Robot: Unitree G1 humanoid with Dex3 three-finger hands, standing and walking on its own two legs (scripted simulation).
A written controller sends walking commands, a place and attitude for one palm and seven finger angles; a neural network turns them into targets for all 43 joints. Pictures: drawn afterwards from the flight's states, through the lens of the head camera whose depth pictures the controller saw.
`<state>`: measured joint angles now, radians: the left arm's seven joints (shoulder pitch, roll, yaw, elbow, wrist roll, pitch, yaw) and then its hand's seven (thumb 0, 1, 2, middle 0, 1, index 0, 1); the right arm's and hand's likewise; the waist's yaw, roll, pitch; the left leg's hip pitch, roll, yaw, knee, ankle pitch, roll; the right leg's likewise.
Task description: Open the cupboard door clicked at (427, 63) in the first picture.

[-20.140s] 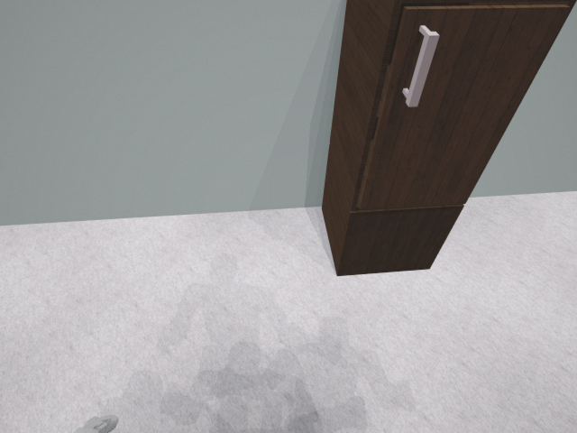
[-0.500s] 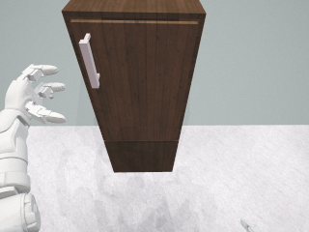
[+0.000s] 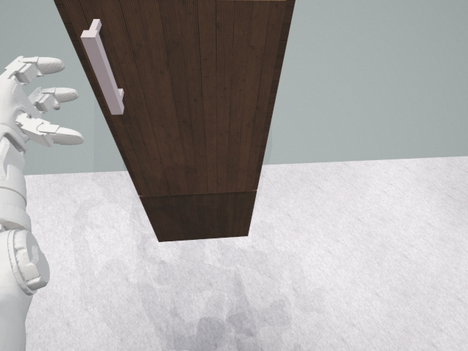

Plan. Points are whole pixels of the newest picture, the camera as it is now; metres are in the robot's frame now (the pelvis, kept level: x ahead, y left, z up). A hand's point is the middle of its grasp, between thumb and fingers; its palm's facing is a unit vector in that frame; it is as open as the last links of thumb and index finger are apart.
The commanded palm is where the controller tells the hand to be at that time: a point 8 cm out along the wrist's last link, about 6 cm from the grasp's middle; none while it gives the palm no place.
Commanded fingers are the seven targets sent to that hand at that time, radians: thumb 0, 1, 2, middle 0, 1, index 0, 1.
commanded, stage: move the hooked fingers beside the handle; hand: left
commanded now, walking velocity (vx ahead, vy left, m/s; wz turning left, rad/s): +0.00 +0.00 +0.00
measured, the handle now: (107, 70) +0.57 +0.22 +0.15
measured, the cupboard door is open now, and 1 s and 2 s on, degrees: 0 0 0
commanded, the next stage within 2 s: slide the fingers in behind the handle in 1.96 s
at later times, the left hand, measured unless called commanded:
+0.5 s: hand (66, 83) +0.53 +0.28 +0.16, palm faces +0.04 -1.00 +0.01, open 14.0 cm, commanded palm +0.50 +0.33 +0.15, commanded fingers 0.00 -0.50 0.30 -0.30 -1.20 -0.30 -1.20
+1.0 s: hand (69, 92) +0.50 +0.26 +0.16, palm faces +0.08 -1.00 +0.01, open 14.0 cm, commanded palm +0.48 +0.32 +0.15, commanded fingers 0.00 -0.50 0.30 -0.30 -1.20 -0.30 -1.20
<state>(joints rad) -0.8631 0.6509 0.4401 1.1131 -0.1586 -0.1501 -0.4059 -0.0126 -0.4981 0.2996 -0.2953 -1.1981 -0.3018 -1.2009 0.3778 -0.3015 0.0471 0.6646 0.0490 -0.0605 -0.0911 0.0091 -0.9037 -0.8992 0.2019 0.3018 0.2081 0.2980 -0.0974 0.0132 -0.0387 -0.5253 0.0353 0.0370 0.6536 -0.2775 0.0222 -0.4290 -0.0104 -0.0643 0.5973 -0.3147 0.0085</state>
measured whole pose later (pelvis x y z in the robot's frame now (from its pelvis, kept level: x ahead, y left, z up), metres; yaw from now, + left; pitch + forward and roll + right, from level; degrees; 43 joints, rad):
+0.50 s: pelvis +0.02 +0.00 -0.01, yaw -2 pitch +16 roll -3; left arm -1.00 0.84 0.52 1.28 -0.10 -0.17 -0.47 -0.01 -0.50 0.30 -0.29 -1.20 -0.30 -1.20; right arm 0.48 -0.31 0.04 0.65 0.03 0.05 -0.08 0.01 -0.90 -0.90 0.20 0.30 0.21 0.30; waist -0.17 0.01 -0.07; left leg -0.65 0.06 0.06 0.70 -0.32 0.02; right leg -0.55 0.01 -0.04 0.61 -0.33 0.01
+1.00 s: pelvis +0.01 +0.00 -0.01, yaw +0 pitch +12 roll -2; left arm -0.95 0.66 0.45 1.17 -0.11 -0.18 -0.36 -0.01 -0.50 0.30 -0.30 -1.20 -0.30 -1.20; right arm 0.34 -0.28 0.05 0.61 0.03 0.03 -0.06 0.00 -0.90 -0.90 0.20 0.30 0.21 0.30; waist -0.12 0.02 -0.08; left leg -0.61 0.04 0.03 0.72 -0.32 0.02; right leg -0.50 0.00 -0.07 0.64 -0.35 0.01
